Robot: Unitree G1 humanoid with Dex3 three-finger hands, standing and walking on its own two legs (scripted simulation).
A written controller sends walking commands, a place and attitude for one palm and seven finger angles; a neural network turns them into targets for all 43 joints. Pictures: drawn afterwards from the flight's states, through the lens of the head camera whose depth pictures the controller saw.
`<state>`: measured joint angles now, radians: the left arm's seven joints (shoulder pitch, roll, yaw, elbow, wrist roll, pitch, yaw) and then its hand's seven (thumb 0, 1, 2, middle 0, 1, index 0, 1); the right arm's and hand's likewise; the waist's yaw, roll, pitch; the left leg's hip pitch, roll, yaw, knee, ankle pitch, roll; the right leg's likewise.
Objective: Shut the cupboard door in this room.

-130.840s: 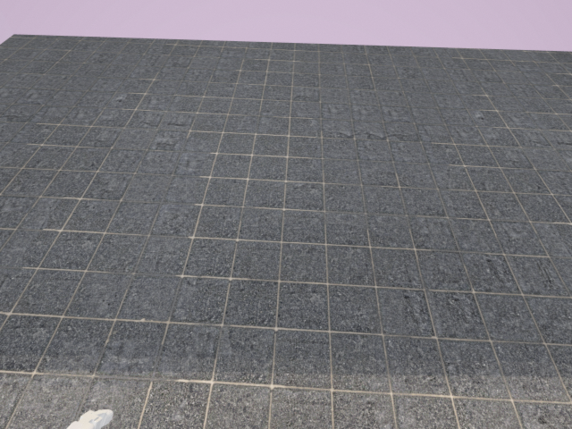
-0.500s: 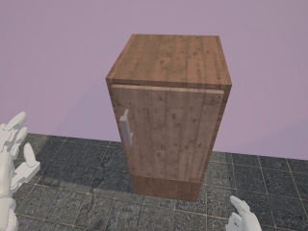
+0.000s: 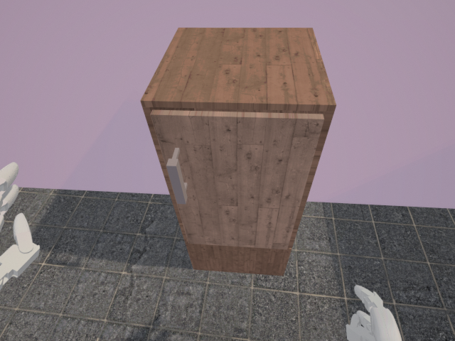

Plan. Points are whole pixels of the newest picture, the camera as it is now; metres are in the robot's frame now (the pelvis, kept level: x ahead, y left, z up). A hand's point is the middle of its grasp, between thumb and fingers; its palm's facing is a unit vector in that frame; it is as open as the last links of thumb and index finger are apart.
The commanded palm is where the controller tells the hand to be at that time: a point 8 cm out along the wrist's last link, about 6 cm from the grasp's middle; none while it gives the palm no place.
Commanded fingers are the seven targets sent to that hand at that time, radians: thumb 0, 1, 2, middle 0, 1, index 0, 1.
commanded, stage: step back with the hand held close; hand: left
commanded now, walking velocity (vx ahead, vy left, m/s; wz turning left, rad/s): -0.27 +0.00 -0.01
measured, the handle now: (179, 176) +0.50 +0.16 -0.05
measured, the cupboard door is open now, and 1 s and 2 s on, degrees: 0 0 0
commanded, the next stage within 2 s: stop stepping back and stand still in 1.02 s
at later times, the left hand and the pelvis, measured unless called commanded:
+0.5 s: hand out of the picture +0.12 +0.28 +0.16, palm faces +0.50 -0.74 -0.45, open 7.4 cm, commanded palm +0.06 +0.31 +0.18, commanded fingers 0.00 0.90 0.90 -0.20 -0.30 -0.20 -0.30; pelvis -0.07 +0.00 -0.02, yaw +2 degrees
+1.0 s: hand out of the picture +0.04 +0.28 +0.17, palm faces +0.52 -0.74 -0.43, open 7.4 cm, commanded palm -0.01 +0.30 +0.18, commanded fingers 0.00 0.90 0.90 -0.20 -0.30 -0.20 -0.30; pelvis -0.14 +0.00 -0.02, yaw +1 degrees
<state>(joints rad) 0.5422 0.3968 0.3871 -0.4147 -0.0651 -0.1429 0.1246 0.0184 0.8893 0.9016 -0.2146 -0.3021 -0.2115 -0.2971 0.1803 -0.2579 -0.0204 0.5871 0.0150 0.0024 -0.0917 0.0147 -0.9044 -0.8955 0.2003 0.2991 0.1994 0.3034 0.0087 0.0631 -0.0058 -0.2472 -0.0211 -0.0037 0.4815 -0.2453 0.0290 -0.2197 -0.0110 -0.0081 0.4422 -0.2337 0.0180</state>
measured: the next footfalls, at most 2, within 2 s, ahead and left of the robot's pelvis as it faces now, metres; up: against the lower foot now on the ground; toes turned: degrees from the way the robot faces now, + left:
right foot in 0.98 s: -0.20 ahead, -0.13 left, +0.00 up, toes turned +5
left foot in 1.30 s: -0.03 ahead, +0.10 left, +0.00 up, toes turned +0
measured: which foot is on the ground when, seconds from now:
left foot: down 0.00-1.00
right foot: down 0.00-0.76, up 0.78-0.96, down 0.98-1.00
